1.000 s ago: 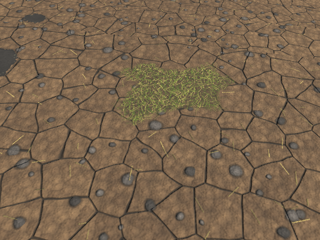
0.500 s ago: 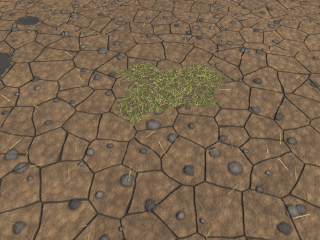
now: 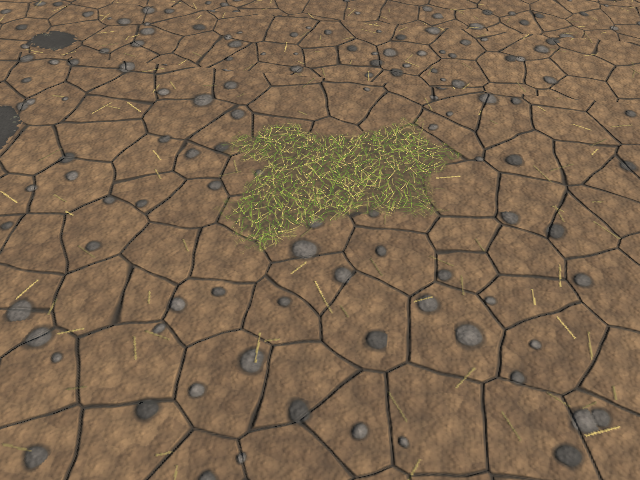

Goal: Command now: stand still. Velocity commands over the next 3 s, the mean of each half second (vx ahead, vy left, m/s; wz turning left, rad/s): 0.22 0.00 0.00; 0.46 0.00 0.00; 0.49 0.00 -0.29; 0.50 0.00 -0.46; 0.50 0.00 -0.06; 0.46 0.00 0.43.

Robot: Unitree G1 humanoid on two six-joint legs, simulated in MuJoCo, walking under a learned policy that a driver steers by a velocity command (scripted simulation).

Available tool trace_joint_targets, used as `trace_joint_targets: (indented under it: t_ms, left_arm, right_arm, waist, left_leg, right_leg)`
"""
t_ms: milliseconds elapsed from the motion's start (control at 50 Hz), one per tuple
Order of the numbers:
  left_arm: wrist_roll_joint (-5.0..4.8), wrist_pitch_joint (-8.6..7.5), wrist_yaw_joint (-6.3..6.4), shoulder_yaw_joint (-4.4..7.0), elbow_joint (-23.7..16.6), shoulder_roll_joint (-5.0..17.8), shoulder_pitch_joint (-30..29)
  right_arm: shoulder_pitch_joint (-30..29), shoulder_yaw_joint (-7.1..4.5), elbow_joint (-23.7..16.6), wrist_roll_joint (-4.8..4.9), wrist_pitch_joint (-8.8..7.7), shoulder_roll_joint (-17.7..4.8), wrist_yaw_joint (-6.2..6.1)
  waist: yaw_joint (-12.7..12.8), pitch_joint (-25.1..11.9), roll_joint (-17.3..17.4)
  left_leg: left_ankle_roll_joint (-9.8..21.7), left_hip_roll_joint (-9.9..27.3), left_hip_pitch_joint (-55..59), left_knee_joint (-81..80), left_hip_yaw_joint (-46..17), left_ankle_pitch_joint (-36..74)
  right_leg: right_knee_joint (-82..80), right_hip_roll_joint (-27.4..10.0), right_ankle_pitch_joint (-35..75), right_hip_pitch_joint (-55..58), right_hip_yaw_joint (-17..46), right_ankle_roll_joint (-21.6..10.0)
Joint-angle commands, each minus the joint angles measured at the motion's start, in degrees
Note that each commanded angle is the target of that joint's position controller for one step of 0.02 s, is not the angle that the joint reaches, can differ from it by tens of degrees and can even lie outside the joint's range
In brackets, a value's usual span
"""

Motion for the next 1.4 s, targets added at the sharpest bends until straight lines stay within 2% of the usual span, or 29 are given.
trace_joint_targets:
  t_ms: [20,80,160,220,300,360,380,400,420,440,460,500,580,720,760,800,840,860,880,900,940,960,1000,1080,1180,1280,1360,1380,1400]
  left_arm:
    - [0.0,-0.15,0.16,0.58,-0.1,4.2,4.4]
    - [0.0,-0.16,0.19,0.59,0.0,4.0,4.6]
    - [0.56,0.21,-0.26,1.23,-1.1,4.4,4.4]
    - [2.03,-0.51,-1.34,0.87,-4.5,1.6,0.4]
    - [1.29,-3.16,-2.56,1.75,-8.3,3.6,-2.3]
    - [0.04,-4.33,-2.75,2.3,-5.7,2.1,7.9]
    - [0.15,-4.53,-2.38,3.13,-3.5,3.6,14.3]
    - [0.95,-4.92,-1.74,4.62,-2.6,9.2,21.7]
    - [0.22,-4.1,-1.89,5.56,-0.9,12.8,26.1]
    - [0.5,-3.68,-1.86,4.72,-2.6,9.4,19.7]
    - [0.53,-4.02,-2.16,4.25,-4.8,8.0,14.1]
    - [0.44,-5.11,-2.11,3.45,-6.3,6.2,10.1]
    - [0.17,-6.2,-1.75,2.38,-3.7,4.8,16.0]
    - [0.44,-6.6,-1.05,1.42,-3.1,5.3,17.7]
    - [0.51,-6.92,-0.83,1.64,-3.0,6.6,17.1]
    - [0.56,-7.0,-0.52,2.12,-3.2,8.1,15.2]
    - [0.18,-6.54,-0.82,2.49,-3.9,9.0,12.7]
    - [0.11,-6.43,-1.24,1.91,-5.4,5.9,13.9]
    - [-1.46,-6.06,-2.12,2.12,-5.6,2.5,19.5]
    - [-0.1,-5.73,-2.0,2.89,-7.2,6.5,13.6]
    - [0.39,-5.92,-2.44,3.24,-9.2,5.7,6.5]
    - [1.15,-5.3,-2.55,3.37,-9.3,4.9,6.3]
    - [1.74,-3.89,-3.14,3.08,-9.0,2.6,8.1]
    - [1.6,-2.47,-3.86,3.45,-12.4,4.1,-0.4]
    - [0.3,-2.71,-4.45,2.71,-16.4,3.2,-12.3]
    - [0.49,-3.12,-4.44,2.37,-18.9,3.4,-18.4]
    - [1.01,-3.59,-3.69,4.09,-16.1,6.4,-7.1]
    - [1.3,-3.92,-3.51,4.98,-13.8,7.7,-0.1]
    - [2.26,-4.03,-3.17,6.35,-12.0,10.9,7.3]
  right_arm:
    - [4.6,-0.67,-0.3,0.0,-0.19,-4.4,-0.16]
    - [4.9,-0.7,-0.2,-0.01,-0.21,-4.1,-0.18]
    - [6.4,-2.13,-0.5,-0.22,0.59,-6.9,0.01]
    - [11.8,-3.6,0.1,-0.49,0.79,-8.9,0.3]
    - [10.3,-4.52,-1.2,-1.18,-0.83,-9.4,0.7]
    - [4.0,-4.7,-3.2,0.05,-1.68,-8.6,0.96]
    - [2.7,-4.3,-4.1,-0.17,-2.24,-7.2,1.13]
    - [0.9,-3.1,-6.2,-0.01,-3.03,-3.1,1.68]
    - [0.6,-3.55,-8.0,-1.23,-3.25,-4.6,2.15]
    - [-0.1,-3.97,-7.9,-2.48,-3.19,-6.2,2.67]
    - [-0.5,-3.64,-7.7,-2.22,-3.52,-4.6,3.28]
    - [-0.2,-3.76,-7.3,-1.71,-3.79,-4.1,4.05]
    - [-3.0,-4.28,-8.5,-1.56,-2.35,-4.5,4.33]
    - [-20.4,-2.86,-15.4,-0.49,-1.91,-2.8,4.28]
    - [-19.1,-3.22,-15.6,-0.42,-1.99,-4.4,3.79]
    - [-10.7,-4.35,-13.4,-0.41,-2.52,-6.9,3.02]
    - [5.6,-6.11,-8.2,-1.01,-3.34,-9.6,2.15]
    - [13.2,-7.5,-7.1,-2.38,-3.47,-14.6,1.83]
    - [10.9,-7.84,-7.7,-1.77,-2.7,-15.4,2.52]
    - [3.4,-7.46,-8.7,-0.17,-2.65,-13.5,3.03]
    - [-2.7,-5.49,-9.1,-0.33,-3.72,-6.5,3.31]
    - [-2.0,-4.8,-8.3,-0.51,-4.44,-4.8,2.96]
    - [0.5,-4.25,-6.8,-0.5,-5.49,-4.3,2.45]
    - [5.4,-4.39,-5.7,-0.38,-6.14,-7.4,2.29]
    - [10.3,-3.63,-5.1,-0.4,-6.25,-6.4,2.01]
    - [13.9,-3.43,-3.9,-0.86,-6.17,-7.0,0.89]
    - [11.1,-4.29,-4.7,-1.11,-5.39,-10.3,-0.39]
    - [10.0,-4.58,-5.3,-0.96,-4.99,-11.1,-0.25]
    - [7.8,-4.63,-7.0,-0.57,-5.03,-11.3,0.15]
  waist:
    - [0.0,2.9,0.3]
    - [0.0,3.0,0.3]
    - [-0.7,4.8,3.7]
    - [-3.4,11.0,8.8]
    - [-2.3,10.3,7.2]
    - [3.9,7.2,4.9]
    - [6.3,5.4,1.1]
    - [9.2,2.0,-12.2]
    - [8.3,2.4,-16.1]
    - [4.4,7.1,-7.1]
    - [2.3,9.3,-2.9]
    - [-0.1,8.1,-1.5]
    - [-0.4,4.9,-3.8]
    - [1.8,7.6,-5.8]
    - [0.3,6.0,-6.3]
    - [-3.9,1.0,-6.7]
    - [-11.1,-6.8,-5.5]
    - [-12.0,-13.0,2.0]
    - [-6.9,-17.1,12.2]
    - [-5.0,-9.1,3.8]
    - [-1.8,2.1,-2.0]
    - [-0.1,2.7,-1.9]
    - [1.8,2.4,0.2]
    - [1.4,4.2,2.0]
    - [-1.9,5.0,3.5]
    - [-3.4,5.1,4.0]
    - [2.7,-2.0,6.5]
    - [5.8,-5.5,6.4]
    - [9.9,-8.9,4.5]
  left_leg:
    - [1.1,7.1,-4.3,-4.1,-5.7,10.7]
    - [1.1,7.1,-4.3,-4.0,-5.7,10.6]
    - [4.4,6.2,-6.9,-6.1,-8.7,-20.4]
    - [10.6,15.9,-5.9,-13.1,-22.8,-36.0]
    - [12.7,18.9,-3.5,-13.3,-23.7,-23.1]
    - [8.6,12.4,-14.4,-6.4,-12.8,-13.9]
    - [6.9,9.0,-21.1,1.0,-8.5,-10.3]
    - [3.7,1.6,-28.7,20.3,1.2,-9.3]
    - [3.1,-0.8,-36.2,33.7,4.0,-16.5]
    - [3.7,3.6,-37.2,41.3,1.1,-12.7]
    - [3.6,5.5,-36.8,42.7,0.1,-6.9]
    - [2.5,7.4,-33.8,40.8,0.7,-0.1]
    - [0.8,6.3,-35.4,39.4,4.8,3.5]
    - [1.3,2.3,-28.4,16.6,10.8,10.0]
    - [3.5,0.7,-22.7,13.3,11.3,9.3]
    - [5.9,-1.7,-13.7,12.1,10.7,7.0]
    - [8.5,0.9,5.0,5.8,6.7,7.5]
    - [11.4,15.2,16.0,4.8,-9.8,-1.7]
    - [20.1,26.9,24.1,-5.3,-40.1,-7.0]
    - [18.4,24.4,16.4,-9.0,-35.7,-14.3]
    - [14.7,20.4,1.1,-12.7,-22.0,-5.5]
    - [13.0,18.1,-3.0,-13.1,-17.3,0.5]
    - [11.4,15.4,-6.1,-13.8,-11.2,8.3]
    - [9.9,13.3,-3.9,-15.6,-4.3,16.1]
    - [5.3,11.4,0.6,-15.4,3.7,27.4]
    - [4.5,14.3,10.7,-11.9,8.1,39.9]
    - [3.7,16.4,15.3,7.8,11.1,66.4]
    - [3.6,16.2,12.7,18.1,11.7,61.8]
    - [3.0,14.9,2.0,33.0,12.5,47.6]
  right_leg:
    - [-2.7,-4.8,7.7,0.7,4.5,-1.7]
    - [-2.6,-4.8,7.6,0.6,4.5,-1.7]
    - [3.1,0.1,-15.4,-4.3,1.0,-3.3]
    - [15.4,1.7,-15.6,-17.3,-3.4,-3.6]
    - [19.1,-1.8,-14.7,-20.8,-1.1,-4.7]
    - [3.8,2.1,-4.4,2.0,-5.2,-4.9]
    - [0.7,1.3,-4.3,13.3,-2.2,-4.7]
    - [-10.3,-12.4,-18.8,20.8,18.8,-7.2]
    - [-15.8,-21.2,-27.1,20.0,35.9,-11.4]
    - [-15.6,-21.0,-28.9,13.4,34.3,-12.0]
    - [-16.0,-18.9,-24.0,8.9,29.1,-11.5]
    - [-16.9,-14.5,-9.3,7.1,19.1,-9.9]
    - [-13.4,-10.7,21.3,11.7,7.8,-8.5]
    - [-13.7,-8.8,37.8,8.5,1.9,-8.2]
    - [-10.4,-10.0,49.0,10.5,1.1,-7.9]
    - [-0.1,-10.7,61.0,13.2,0.3,-7.4]
    - [20.8,-9.1,50.3,7.1,-0.8,-7.2]
    - [39.8,-4.6,23.3,-3.3,-3.2,-7.1]
    - [59.5,6.2,-16.5,-21.4,0.1,-5.6]
    - [59.9,1.4,-11.2,-27.0,4.5,-6.9]
    - [53.1,-2.7,-4.2,-25.3,3.8,-6.9]
    - [49.9,-4.0,-3.5,-22.1,4.1,-6.4]
    - [45.8,-4.5,-3.1,-18.6,3.2,-5.0]
    - [38.2,-5.8,3.3,-26.0,0.2,-3.1]
    - [22.8,-3.5,13.2,-27.4,-2.5,-3.3]
    - [12.9,-0.5,12.3,-26.1,-6.2,-5.9]
    - [10.6,5.6,1.8,-13.5,-9.1,-10.7]
    - [6.5,6.3,2.9,-5.3,-8.2,-12.2]
    - [3.7,1.2,1.6,7.0,-0.6,-15.2]
Next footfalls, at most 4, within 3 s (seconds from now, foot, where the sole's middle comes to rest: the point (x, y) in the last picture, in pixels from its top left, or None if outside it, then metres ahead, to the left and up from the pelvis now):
0.84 left None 0.45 0.01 -0.78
1.40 right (396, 383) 0.74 -0.14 -0.78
1.94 left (370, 262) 1.10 -0.10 -0.78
2.48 right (470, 224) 1.25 -0.39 -0.78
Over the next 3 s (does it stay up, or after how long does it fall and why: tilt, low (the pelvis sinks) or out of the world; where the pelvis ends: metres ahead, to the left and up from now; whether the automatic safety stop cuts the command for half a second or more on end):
stays up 1.39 -0.33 -0.02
